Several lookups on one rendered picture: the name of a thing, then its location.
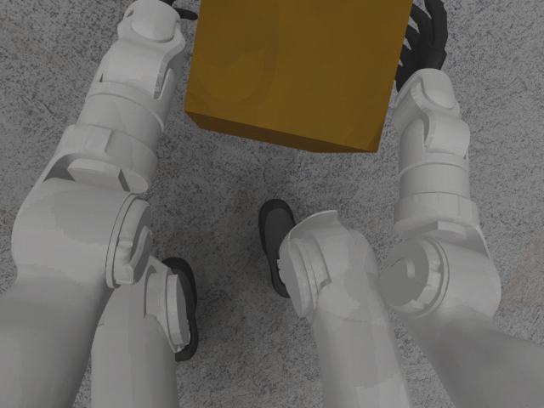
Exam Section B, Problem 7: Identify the robot right upper arm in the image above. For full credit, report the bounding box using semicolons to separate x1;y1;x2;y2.
378;235;544;408

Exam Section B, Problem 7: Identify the left robot foot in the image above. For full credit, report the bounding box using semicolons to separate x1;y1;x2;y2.
161;257;199;361

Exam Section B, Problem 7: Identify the robot left forearm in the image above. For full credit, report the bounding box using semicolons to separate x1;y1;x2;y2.
11;0;185;265

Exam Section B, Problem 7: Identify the robot foot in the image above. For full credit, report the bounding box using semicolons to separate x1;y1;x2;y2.
161;257;199;361
258;199;296;298

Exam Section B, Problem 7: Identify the robot right forearm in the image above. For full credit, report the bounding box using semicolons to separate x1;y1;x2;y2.
391;68;494;264

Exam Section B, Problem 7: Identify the carton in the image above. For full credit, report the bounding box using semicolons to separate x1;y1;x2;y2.
184;0;413;153

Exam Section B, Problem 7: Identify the right robot hand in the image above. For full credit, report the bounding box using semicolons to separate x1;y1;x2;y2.
395;0;448;92

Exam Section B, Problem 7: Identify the left robot hand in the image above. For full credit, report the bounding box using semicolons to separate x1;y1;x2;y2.
160;0;198;20

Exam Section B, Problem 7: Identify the right robot foot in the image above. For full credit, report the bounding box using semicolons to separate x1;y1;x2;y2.
258;199;296;298

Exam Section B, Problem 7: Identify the robot left upper arm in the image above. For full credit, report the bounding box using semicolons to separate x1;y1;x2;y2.
0;178;152;408

